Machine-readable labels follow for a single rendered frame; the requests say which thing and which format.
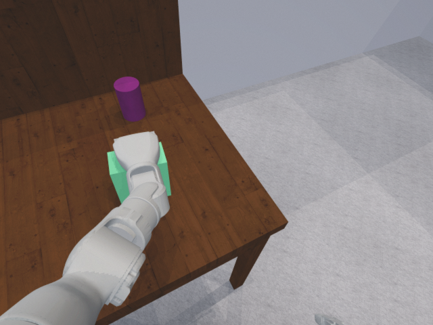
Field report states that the left robot hand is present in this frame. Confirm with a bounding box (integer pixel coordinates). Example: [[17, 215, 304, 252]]
[[113, 131, 160, 171]]

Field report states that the table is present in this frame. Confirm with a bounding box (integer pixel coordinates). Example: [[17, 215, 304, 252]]
[[0, 0, 288, 325]]

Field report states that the sponge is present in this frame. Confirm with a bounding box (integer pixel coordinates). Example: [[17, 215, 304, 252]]
[[107, 142, 171, 204]]

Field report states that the left robot forearm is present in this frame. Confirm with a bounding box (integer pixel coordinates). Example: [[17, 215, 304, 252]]
[[62, 162, 170, 276]]

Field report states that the robot left upper arm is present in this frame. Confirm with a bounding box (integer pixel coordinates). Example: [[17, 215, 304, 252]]
[[0, 226, 146, 325]]

